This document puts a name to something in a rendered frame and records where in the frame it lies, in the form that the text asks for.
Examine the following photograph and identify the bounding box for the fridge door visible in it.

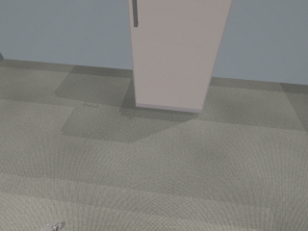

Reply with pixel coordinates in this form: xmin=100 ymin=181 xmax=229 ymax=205
xmin=128 ymin=0 xmax=232 ymax=110

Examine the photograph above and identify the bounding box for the robot left hand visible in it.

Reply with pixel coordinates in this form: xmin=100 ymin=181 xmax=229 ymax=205
xmin=39 ymin=220 xmax=65 ymax=231

